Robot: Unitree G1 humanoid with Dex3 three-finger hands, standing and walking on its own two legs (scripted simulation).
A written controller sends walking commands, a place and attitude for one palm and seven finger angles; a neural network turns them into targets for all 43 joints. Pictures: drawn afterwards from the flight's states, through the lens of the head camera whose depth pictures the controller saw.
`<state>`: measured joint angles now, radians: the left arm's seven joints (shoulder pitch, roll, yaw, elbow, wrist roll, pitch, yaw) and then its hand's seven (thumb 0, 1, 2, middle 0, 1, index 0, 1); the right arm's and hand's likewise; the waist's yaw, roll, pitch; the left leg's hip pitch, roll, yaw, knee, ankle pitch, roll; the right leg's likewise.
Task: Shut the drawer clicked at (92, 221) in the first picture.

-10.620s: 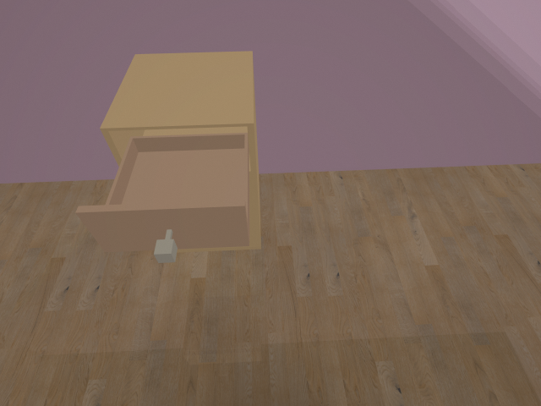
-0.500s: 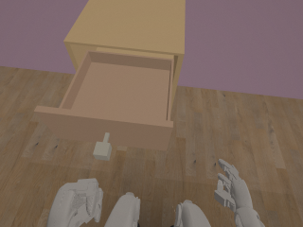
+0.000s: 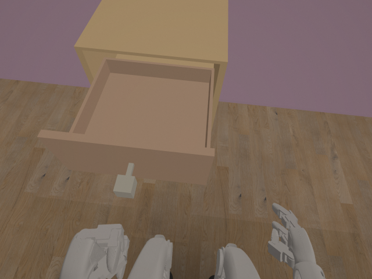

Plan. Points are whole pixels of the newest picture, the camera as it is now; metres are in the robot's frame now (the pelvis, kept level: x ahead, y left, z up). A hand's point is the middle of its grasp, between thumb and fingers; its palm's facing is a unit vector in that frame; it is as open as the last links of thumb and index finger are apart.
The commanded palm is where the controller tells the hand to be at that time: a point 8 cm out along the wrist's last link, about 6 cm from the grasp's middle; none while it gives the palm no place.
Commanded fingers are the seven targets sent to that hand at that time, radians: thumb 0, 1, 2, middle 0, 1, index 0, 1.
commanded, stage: raise the hand and make a fist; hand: left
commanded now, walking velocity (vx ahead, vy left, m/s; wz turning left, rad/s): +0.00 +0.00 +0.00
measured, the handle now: (127, 178) +0.34 +0.17 -0.05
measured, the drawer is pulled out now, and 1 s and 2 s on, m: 0.30 0.30 0.29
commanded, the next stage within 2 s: bring the fist close to the handle in 0.02 s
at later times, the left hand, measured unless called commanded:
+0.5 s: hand (131, 246) +0.19 +0.12 +0.01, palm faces -0.04 -1.00 +0.00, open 3.3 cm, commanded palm +0.16 +0.18 +0.01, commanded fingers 0.00 0.90 0.90 -1.40 -1.60 -1.40 -1.60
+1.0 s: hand (139, 224) +0.23 +0.12 -0.04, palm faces -0.06 -1.00 +0.00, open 3.3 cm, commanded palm +0.22 +0.17 -0.04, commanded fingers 0.00 0.90 0.90 -1.40 -1.60 -1.40 -1.60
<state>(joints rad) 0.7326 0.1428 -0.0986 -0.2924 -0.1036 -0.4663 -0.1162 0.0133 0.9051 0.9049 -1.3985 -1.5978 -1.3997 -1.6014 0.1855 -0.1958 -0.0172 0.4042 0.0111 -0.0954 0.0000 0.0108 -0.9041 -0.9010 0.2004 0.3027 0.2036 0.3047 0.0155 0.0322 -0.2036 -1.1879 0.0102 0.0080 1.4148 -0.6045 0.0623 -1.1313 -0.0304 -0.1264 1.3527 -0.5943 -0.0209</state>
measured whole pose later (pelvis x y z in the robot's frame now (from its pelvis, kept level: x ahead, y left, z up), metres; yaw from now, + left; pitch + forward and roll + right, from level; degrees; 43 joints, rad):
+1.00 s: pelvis -0.01 -0.01 -0.05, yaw -1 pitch +29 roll -4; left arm 0.36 0.17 -0.01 0.00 -0.14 -0.53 -0.11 0.01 0.90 0.90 -1.40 -1.60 -1.40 -1.60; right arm 0.13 -0.22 0.00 0.49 -0.01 -0.09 0.01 0.01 -0.90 -0.90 0.20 0.30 0.20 0.30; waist -0.02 0.02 -0.22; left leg -1.45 0.02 0.00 1.60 -0.65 0.05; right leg -1.39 -0.02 -0.14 1.54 -0.65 -0.05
